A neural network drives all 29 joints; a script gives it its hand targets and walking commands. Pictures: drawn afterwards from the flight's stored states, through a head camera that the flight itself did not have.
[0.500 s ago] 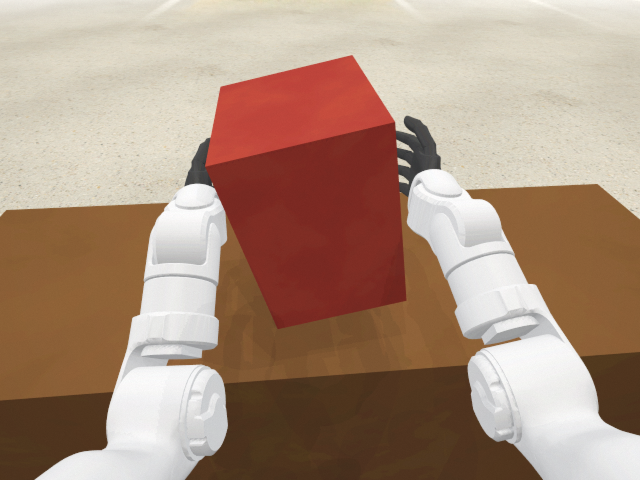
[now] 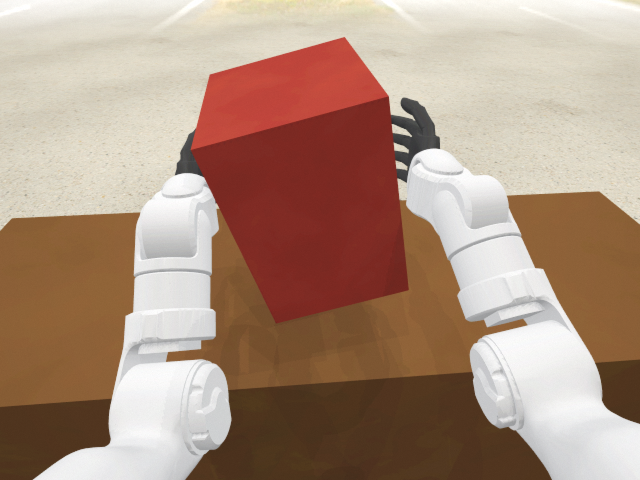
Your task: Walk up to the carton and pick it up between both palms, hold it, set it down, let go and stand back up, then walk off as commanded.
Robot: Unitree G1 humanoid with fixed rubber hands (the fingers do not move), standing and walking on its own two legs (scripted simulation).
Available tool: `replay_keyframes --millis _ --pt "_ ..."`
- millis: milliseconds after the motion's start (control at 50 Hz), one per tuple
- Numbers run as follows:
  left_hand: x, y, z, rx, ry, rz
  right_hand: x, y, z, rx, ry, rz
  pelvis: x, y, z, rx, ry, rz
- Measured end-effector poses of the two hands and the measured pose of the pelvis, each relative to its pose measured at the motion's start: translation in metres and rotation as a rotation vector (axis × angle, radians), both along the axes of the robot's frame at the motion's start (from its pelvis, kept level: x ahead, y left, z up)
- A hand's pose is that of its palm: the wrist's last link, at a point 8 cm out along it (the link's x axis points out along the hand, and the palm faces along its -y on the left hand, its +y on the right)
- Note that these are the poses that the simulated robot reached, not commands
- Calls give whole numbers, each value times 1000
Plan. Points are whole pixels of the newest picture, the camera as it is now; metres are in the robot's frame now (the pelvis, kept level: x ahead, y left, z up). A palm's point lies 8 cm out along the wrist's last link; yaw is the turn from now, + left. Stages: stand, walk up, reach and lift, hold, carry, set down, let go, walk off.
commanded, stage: reach and lift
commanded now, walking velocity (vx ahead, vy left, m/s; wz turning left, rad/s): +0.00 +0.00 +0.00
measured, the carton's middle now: (309, 182) +0.39 +0.00 +0.24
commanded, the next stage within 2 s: hold in 0.40 s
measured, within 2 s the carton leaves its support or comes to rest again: neither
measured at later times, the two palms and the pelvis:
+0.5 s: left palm (181, 170) +0.36 +0.14 +0.28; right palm (426, 146) +0.36 -0.13 +0.30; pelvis -0.02 -0.01 +0.00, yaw +0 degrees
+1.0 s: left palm (177, 168) +0.35 +0.14 +0.28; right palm (427, 139) +0.35 -0.12 +0.31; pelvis -0.03 -0.01 +0.00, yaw +1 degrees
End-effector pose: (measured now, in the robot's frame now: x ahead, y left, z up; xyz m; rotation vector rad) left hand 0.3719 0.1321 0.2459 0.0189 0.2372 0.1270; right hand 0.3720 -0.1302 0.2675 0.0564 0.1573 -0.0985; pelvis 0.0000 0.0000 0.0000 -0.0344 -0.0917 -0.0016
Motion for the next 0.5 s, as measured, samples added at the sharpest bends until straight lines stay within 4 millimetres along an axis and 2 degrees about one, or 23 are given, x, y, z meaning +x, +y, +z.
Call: replay_keyframes --millis 260,500 --pt "-10 4 9 -17 14 6 -8 4 11 -11 17 6 -10 -5 -1 -2 -10 5" --pt "-14 4 32 -9 9 2 -15 4 28 -13 17 -1 -23 -8 0 2 8 6"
